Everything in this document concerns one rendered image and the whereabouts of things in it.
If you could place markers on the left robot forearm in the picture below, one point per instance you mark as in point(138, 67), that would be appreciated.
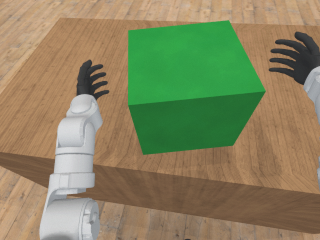
point(75, 147)

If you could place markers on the robot left hand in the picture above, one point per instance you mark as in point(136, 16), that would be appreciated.
point(85, 81)

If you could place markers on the pedestal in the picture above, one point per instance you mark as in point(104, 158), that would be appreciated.
point(267, 178)

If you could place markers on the carton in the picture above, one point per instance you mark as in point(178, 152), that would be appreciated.
point(190, 86)

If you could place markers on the right robot forearm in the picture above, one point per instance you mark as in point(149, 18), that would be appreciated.
point(312, 88)

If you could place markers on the robot right hand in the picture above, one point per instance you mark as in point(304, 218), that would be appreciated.
point(306, 60)

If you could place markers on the left robot upper arm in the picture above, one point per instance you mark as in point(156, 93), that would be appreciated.
point(71, 219)

